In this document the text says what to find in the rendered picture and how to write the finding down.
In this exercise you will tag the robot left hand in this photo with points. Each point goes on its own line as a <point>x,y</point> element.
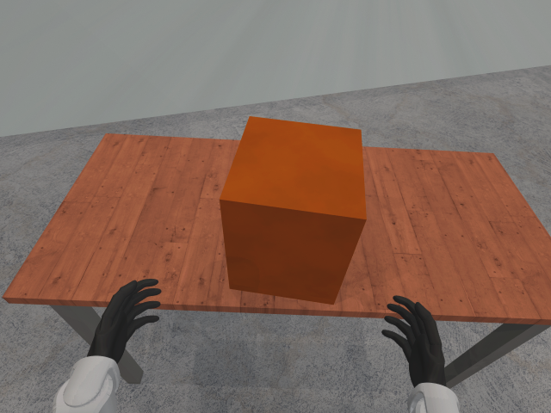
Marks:
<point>118,321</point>

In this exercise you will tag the left robot forearm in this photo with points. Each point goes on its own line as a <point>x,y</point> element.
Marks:
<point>91,388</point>

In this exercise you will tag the right robot forearm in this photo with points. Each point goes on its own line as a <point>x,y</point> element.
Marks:
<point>432,398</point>

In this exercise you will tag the robot right hand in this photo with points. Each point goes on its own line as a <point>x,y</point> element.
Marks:
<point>423,347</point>

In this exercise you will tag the table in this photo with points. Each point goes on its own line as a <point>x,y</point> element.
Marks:
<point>447,229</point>

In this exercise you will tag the carton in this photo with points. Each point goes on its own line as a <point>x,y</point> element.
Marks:
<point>293,209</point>

